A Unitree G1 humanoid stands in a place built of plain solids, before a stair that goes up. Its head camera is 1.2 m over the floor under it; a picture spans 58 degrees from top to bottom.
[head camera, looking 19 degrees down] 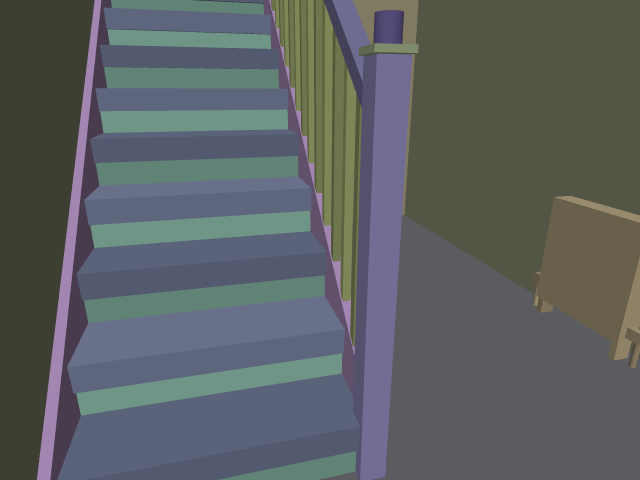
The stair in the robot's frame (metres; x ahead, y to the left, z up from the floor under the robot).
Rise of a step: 0.20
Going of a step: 0.25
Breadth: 0.88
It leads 15 degrees to the left of straight ahead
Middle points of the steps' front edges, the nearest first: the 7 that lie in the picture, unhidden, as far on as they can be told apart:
0.98 0.29 0.21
1.22 0.34 0.41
1.46 0.40 0.61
1.70 0.46 0.81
1.94 0.52 1.01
2.18 0.59 1.21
2.42 0.65 1.41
